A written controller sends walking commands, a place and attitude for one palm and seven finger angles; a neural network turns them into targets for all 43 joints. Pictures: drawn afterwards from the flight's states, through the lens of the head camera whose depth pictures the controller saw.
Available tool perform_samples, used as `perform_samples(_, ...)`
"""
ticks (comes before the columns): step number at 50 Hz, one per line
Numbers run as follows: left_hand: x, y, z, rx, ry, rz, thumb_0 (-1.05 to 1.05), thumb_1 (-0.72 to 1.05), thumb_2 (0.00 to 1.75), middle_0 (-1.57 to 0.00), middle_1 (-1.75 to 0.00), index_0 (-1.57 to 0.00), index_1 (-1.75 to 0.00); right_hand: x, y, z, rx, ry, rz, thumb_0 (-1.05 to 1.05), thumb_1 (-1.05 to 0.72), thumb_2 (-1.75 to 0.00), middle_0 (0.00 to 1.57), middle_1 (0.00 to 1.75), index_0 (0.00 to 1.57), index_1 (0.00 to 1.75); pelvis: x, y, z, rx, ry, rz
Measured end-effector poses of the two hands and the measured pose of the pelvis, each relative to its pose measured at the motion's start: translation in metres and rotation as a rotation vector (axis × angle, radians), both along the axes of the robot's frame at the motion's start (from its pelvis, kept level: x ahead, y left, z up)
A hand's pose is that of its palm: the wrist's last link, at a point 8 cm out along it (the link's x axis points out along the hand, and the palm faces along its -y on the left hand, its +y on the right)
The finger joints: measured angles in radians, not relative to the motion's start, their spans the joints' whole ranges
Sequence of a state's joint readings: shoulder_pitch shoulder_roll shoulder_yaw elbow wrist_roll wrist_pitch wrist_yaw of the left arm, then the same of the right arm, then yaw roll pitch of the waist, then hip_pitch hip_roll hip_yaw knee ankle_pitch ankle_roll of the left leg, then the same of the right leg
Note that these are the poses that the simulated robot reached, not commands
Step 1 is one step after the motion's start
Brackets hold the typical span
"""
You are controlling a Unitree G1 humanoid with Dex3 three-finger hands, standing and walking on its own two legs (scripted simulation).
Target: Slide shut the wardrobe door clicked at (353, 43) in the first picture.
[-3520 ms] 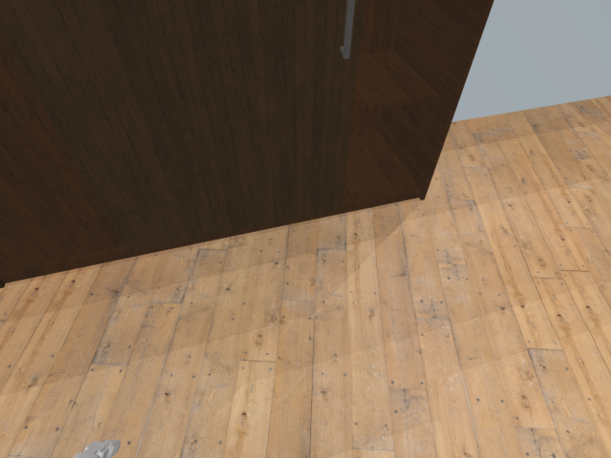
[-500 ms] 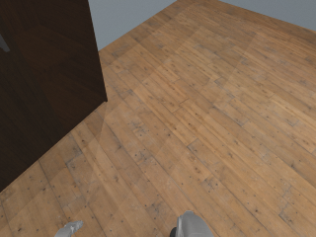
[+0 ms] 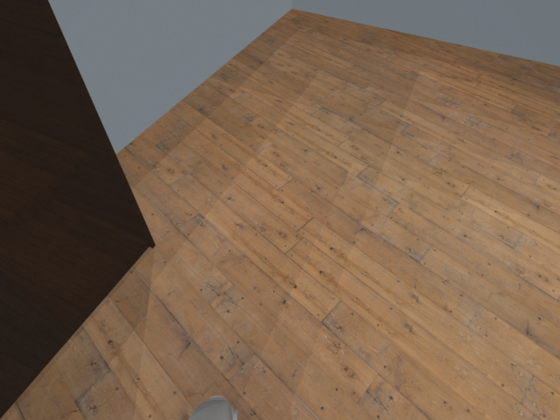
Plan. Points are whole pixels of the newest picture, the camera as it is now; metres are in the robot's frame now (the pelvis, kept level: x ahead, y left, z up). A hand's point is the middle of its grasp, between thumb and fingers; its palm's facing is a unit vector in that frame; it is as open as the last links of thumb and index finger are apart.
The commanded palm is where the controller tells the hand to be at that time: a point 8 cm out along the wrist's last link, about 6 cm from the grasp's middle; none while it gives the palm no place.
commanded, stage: walk to a spot facing it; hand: left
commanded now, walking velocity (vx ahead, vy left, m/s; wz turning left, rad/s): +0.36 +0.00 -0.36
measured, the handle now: out of the picture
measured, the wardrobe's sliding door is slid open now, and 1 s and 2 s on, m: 0.41 0.41 0.41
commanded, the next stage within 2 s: turn to face it in 0.42 s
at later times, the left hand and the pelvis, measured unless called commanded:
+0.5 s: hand (211, 307) +0.34 +0.16 -0.17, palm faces -0.25 -0.95 -0.16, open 7.4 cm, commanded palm none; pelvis +0.21 +0.00 +0.00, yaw -15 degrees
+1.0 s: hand (239, 263) +0.45 +0.12 -0.17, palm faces -0.07 -0.99 -0.15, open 7.3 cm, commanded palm none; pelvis +0.32 -0.03 -0.01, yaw -5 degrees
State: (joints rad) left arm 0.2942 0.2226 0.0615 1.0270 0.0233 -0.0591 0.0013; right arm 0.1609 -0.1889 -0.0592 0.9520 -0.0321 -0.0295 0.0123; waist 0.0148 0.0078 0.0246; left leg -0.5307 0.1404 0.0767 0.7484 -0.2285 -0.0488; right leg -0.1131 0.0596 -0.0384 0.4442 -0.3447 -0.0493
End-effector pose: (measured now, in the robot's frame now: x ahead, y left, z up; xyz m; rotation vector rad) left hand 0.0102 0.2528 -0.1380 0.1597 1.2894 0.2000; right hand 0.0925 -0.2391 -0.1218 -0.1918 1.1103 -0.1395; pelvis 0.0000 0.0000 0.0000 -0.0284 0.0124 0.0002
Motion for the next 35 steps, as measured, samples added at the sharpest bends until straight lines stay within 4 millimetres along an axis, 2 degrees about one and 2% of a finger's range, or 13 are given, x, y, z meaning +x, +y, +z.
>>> perform_samples(4,0.010,0.018,-0.019,-0.029,0.086,0.027,0.00,0.92,0.90,-0.20,-0.30,-0.20,-0.30,0.067,0.018,0.003,-0.035,-0.088,0.033,0.01,-0.92,-0.90,0.20,0.30,0.20,0.30,0.044,0.022,-0.012,0.004,-0.014,-0.032)
perform_samples(7,0.032,0.026,-0.021,-0.046,0.141,-0.002,0.00,0.92,0.90,-0.20,-0.30,-0.20,-0.30,0.087,0.029,0.009,-0.040,-0.119,0.006,0.00,-0.92,-0.90,0.20,0.30,0.20,0.30,0.069,0.032,-0.010,0.013,-0.030,-0.074)
perform_samples(9,0.057,0.028,-0.017,-0.059,0.142,-0.027,0.01,0.91,0.90,-0.19,-0.30,-0.20,-0.30,0.086,0.035,0.012,-0.035,-0.097,-0.030,0.00,-0.91,-0.90,0.20,0.30,0.20,0.30,0.085,0.035,-0.004,0.014,-0.034,-0.093)
perform_samples(12,0.104,0.026,-0.010,-0.074,0.105,-0.060,0.01,0.91,0.90,-0.19,-0.30,-0.20,-0.30,0.073,0.043,0.011,-0.020,-0.017,-0.097,0.00,-0.91,-0.90,0.20,0.30,0.20,0.30,0.109,0.038,0.005,0.013,-0.029,-0.124)
perform_samples(17,0.188,0.013,-0.002,-0.088,0.046,-0.134,0.01,0.91,0.90,-0.19,-0.30,-0.20,-0.30,0.046,0.035,0.009,-0.029,0.121,-0.231,-0.01,-0.94,-0.90,0.20,0.30,0.20,0.30,0.150,0.035,0.010,0.020,-0.014,-0.178)
perform_samples(22,0.279,-0.016,-0.001,-0.084,0.002,-0.244,0.00,0.91,0.90,-0.19,-0.30,-0.20,-0.30,0.019,0.036,-0.001,0.012,0.275,-0.344,0.00,-0.93,-0.90,0.20,0.30,0.20,0.30,0.189,0.020,0.007,0.025,-0.010,-0.231)
perform_samples(27,0.375,-0.061,-0.007,-0.054,-0.073,-0.379,0.00,0.91,0.90,-0.19,-0.30,-0.20,-0.30,0.006,0.032,-0.022,0.081,0.406,-0.457,0.00,-0.91,-0.90,0.20,0.30,0.20,0.30,0.230,-0.010,-0.010,0.029,-0.010,-0.287)
perform_samples(30,0.419,-0.085,-0.011,-0.026,-0.153,-0.420,0.00,0.91,0.90,-0.19,-0.30,-0.20,-0.30,0.015,0.021,-0.039,0.115,0.451,-0.486,0.00,-0.91,-0.90,0.20,0.30,0.20,0.30,0.251,-0.029,-0.024,0.037,-0.014,-0.301)
perform_samples(32,0.435,-0.097,-0.005,-0.017,-0.176,-0.431,0.00,0.91,0.90,-0.19,-0.30,-0.20,-0.30,0.034,0.011,-0.042,0.116,0.435,-0.485,0.01,-0.91,-0.90,0.20,0.30,0.20,0.30,0.260,-0.035,-0.022,0.031,-0.020,-0.299)
perform_samples(35,0.449,-0.110,0.005,-0.015,-0.189,-0.430,0.00,0.91,0.90,-0.19,-0.30,-0.20,-0.30,0.073,-0.003,-0.039,0.111,0.364,-0.460,0.01,-0.91,-0.90,0.20,0.30,0.20,0.30,0.273,-0.042,-0.013,0.024,-0.022,-0.286)
